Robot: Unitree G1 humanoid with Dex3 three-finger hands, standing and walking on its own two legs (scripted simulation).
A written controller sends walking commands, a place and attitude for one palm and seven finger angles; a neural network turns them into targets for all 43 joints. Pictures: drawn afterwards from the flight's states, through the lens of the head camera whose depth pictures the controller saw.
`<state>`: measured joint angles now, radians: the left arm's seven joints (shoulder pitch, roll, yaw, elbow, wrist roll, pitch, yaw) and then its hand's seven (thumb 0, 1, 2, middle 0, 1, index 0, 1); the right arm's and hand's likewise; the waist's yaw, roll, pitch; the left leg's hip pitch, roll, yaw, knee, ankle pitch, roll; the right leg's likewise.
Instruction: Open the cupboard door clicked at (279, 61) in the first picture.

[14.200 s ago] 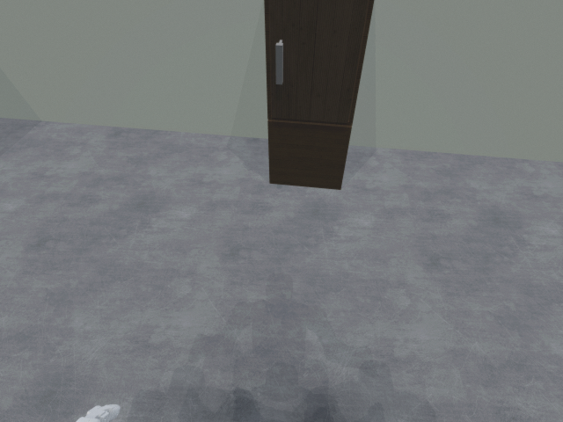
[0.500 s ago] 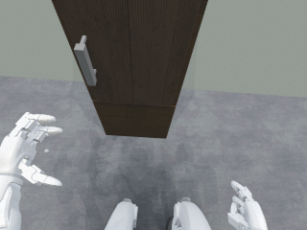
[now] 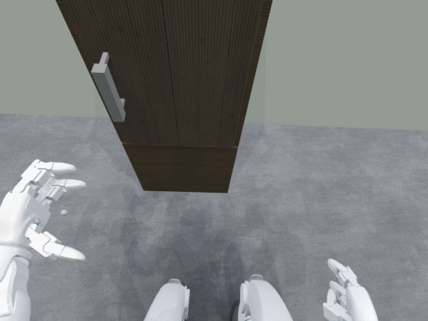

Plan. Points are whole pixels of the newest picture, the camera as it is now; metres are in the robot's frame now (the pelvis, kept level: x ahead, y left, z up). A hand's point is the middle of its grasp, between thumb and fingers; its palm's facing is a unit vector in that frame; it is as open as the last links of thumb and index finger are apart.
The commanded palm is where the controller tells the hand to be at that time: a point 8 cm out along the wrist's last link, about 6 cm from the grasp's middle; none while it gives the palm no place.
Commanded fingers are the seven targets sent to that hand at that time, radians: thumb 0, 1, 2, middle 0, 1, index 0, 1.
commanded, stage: raise the hand with hooked fingers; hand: left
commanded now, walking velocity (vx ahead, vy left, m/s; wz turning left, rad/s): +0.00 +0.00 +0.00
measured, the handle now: (112, 88) +0.58 +0.26 +0.02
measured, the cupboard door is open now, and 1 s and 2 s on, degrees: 0 0 0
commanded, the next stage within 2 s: move the hooked fingers beside the handle in 0.04 s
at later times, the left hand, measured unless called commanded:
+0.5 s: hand (69, 178) +0.35 +0.28 +0.03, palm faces +0.01 -1.00 -0.04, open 14.0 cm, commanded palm +0.32 +0.33 +0.04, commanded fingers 0.00 -0.50 0.30 -0.30 -1.20 -0.30 -1.20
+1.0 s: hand (71, 146) +0.42 +0.30 +0.03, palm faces +0.03 -1.00 -0.01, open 14.0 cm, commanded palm +0.40 +0.35 +0.03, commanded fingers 0.00 -0.50 0.30 -0.30 -1.20 -0.30 -1.20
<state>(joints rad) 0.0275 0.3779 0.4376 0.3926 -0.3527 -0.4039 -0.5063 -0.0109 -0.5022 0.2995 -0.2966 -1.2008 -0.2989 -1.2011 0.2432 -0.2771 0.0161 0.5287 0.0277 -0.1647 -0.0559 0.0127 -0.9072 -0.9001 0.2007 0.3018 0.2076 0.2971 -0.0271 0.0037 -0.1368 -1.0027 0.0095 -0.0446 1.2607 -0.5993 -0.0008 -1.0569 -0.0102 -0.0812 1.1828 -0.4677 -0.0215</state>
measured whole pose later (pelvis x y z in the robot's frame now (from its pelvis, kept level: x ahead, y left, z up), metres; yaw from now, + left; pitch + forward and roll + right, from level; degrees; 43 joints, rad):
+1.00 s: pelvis -0.01 +0.01 -0.01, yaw -1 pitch +24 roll -3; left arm -0.57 0.59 0.57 0.95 -0.23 -0.41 -0.55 -0.01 -0.50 0.30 -0.30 -1.20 -0.30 -1.20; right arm 0.27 -0.29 0.04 0.59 0.01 -0.07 -0.05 0.01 -0.91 -0.90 0.20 0.30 0.21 0.30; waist -0.10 -0.01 -0.13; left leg -1.14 0.02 -0.04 1.32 -0.60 0.01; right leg -1.19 0.00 -0.07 1.21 -0.45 -0.01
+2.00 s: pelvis -0.01 +0.02 -0.03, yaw -4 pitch +31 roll -7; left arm -0.91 0.88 0.68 1.18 -0.08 -0.33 -0.56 -0.01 -0.50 0.30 -0.30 -1.20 -0.30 -1.20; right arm 0.34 -0.29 0.10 0.56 -0.02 0.09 -0.01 0.00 -0.91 -0.90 0.20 0.30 0.21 0.30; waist -0.22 0.01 -0.10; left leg -1.33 0.04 -0.06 1.39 -0.61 0.03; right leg -1.34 0.02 -0.10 1.22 -0.42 0.01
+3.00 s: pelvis +0.00 +0.03 -0.03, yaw -4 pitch +31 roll -7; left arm -0.92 0.80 0.60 1.15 -0.07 -0.34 -0.48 -0.01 -0.50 0.30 -0.30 -1.20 -0.30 -1.20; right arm 0.32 -0.28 0.10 0.57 -0.02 0.09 -0.01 0.00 -0.91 -0.90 0.20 0.30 0.21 0.30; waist -0.22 0.02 -0.11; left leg -1.31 0.03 -0.07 1.38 -0.61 0.03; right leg -1.31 0.02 -0.11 1.20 -0.43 0.01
